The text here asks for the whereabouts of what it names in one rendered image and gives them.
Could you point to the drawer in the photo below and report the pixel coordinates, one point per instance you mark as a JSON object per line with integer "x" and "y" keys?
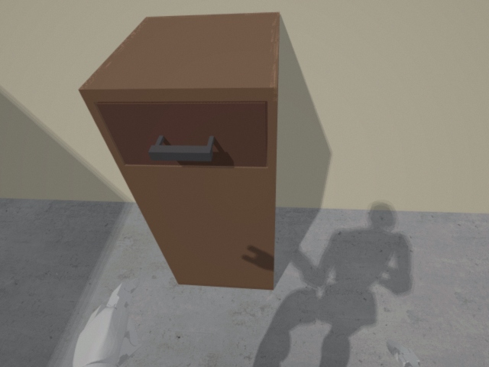
{"x": 239, "y": 129}

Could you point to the robot right hand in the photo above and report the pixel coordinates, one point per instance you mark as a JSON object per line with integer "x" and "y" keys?
{"x": 405, "y": 357}

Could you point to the cabinet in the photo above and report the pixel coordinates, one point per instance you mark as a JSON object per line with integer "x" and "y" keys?
{"x": 215, "y": 225}

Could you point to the handle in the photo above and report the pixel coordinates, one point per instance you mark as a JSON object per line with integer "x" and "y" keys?
{"x": 159, "y": 152}

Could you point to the robot left hand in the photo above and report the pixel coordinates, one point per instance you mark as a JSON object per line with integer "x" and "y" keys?
{"x": 109, "y": 336}

